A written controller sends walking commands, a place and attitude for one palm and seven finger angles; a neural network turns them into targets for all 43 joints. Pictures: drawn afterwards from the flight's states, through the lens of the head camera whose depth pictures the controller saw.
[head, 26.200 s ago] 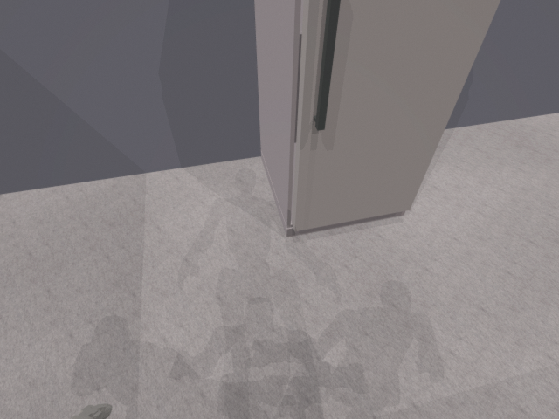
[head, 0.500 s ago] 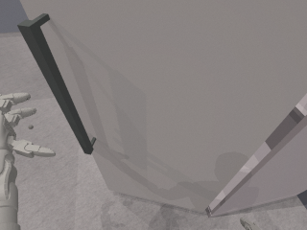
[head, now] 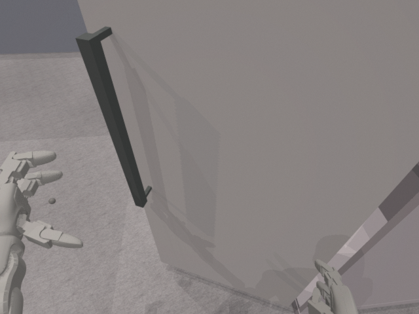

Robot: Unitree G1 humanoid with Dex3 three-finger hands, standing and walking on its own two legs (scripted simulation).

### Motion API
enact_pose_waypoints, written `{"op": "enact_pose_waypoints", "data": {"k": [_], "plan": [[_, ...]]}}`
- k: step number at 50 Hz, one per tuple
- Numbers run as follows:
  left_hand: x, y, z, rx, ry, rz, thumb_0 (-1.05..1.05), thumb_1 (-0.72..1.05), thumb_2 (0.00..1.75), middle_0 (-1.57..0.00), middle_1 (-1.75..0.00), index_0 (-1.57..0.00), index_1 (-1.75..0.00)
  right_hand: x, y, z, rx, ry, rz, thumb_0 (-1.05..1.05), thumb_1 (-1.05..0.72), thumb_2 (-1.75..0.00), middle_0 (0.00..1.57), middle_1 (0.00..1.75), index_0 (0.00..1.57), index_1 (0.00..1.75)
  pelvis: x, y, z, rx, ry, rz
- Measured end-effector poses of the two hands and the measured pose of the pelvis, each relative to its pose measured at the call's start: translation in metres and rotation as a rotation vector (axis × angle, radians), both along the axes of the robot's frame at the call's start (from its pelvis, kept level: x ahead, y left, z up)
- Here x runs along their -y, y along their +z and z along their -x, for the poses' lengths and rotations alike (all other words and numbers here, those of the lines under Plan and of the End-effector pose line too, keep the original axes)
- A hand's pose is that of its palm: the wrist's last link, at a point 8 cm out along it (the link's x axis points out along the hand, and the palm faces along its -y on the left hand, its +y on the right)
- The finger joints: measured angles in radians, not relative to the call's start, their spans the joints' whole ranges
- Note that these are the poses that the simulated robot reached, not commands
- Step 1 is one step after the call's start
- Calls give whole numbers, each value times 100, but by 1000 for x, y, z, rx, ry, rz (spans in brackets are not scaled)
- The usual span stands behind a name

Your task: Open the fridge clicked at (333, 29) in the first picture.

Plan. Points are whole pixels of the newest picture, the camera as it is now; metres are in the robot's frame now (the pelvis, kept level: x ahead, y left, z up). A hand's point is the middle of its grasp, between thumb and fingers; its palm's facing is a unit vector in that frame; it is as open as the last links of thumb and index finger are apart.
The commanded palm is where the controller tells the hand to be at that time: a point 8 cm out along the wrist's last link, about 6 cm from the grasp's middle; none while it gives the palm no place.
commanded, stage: draw the hand back to the body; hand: left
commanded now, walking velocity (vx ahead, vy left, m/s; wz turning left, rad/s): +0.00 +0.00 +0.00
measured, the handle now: (127, 138) +0.42 +0.23 +0.12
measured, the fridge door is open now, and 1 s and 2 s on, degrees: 66 66 66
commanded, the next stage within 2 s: step back with the hand held close in 1.60 s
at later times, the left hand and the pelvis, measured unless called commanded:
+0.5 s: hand (52, 203) +0.23 +0.28 +0.14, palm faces +0.11 -0.99 -0.07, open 14.7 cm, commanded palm +0.19 +0.32 +0.16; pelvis +0.01 +0.00 +0.01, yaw -1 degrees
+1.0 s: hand (44, 194) +0.23 +0.28 +0.17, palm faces +0.48 -0.80 -0.36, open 11.0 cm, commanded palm +0.17 +0.31 +0.18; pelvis +0.02 +0.01 +0.02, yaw -1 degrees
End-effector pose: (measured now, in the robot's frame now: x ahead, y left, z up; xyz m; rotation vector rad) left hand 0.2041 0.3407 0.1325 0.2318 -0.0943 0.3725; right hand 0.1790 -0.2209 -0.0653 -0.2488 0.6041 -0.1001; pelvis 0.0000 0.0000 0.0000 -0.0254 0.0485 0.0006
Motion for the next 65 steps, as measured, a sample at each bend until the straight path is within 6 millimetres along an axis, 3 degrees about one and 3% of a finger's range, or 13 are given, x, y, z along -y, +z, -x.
{"op": "enact_pose_waypoints", "data": {"k": [6, 14, 22, 27, 29, 35, 44, 53, 65], "plan": [[3, -2, -11, -10, -96, 109, -1, -56, 20, -25, -115, -25, -115, 9, -5, 9, -17, -18, 17, 1, -91, -90, 20, 30, 20, 30, 6, 2, 3, 17, 15, 3], [7, 14, -30, -81, -318, 155, -1, -55, 20, -25, -115, -25, -115, 27, 9, 20, 66, -79, 0, 1, -91, -90, 20, 30, 20, 30, 9, 6, -4, 35, -9, -1], [6, 16, -7, -72, -276, 160, -1, -55, 20, -25, -115, -25, -115, 37, 17, 20, 107, -83, 9, 1, -91, -90, 20, 30, 20, 30, 6, 7, -8, 34, -17, -1], [11, 15, 7, -67, -260, 149, -1, -52, 22, -25, -113, -25, -113, 29, 19, 12, 122, -55, 17, 1, -91, -90, 20, 30, 20, 30, 4, 7, -8, 48, -4, 2], [12, 21, 10, -72, -169, 45, -1, -49, 23, -25, -112, -25, -111, 22, 20, 7, 117, -22, 23, 1, -91, -90, 20, 30, 20, 30, 3, 8, -7, 55, 0, 4], [17, 30, 22, -27, 73, -97, -1, -33, 31, -25, -102, -24, -102, 0, 18, -3, 75, 26, -8, 1, -91, -90, 20, 30, 20, 30, -1, 13, -7, 68, -5, -3], [21, 43, 25, 7, 134, -164, 0, -3, 46, -24, -85, -24, -84, -18, 9, -8, 1, 39, -42, 1, -91, -90, 20, 30, 20, 30, -7, 17, -15, 94, -11, -15], [31, 55, 20, 22, 98, -197, 0, 29, 61, -23, -66, -23, -65, -9, 10, -9, -21, 7, -39, 1, -91, -90, 20, 30, 20, 30, -7, 20, -23, 106, -23, -18], [40, 63, 28, 40, 84, -221, 1, 71, 82, -22, -41, -21, -40, 7, 15, -12, -19, -21, -17, 1, -91, -90, 20, 30, 20, 30, -1, 21, -25, 112, -25, -16]]}}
